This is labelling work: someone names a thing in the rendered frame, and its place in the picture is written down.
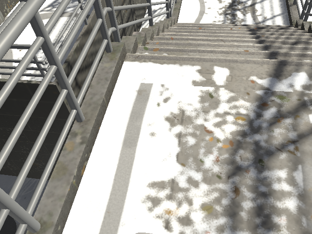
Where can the stairs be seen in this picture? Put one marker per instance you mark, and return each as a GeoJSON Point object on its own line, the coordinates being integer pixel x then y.
{"type": "Point", "coordinates": [231, 40]}

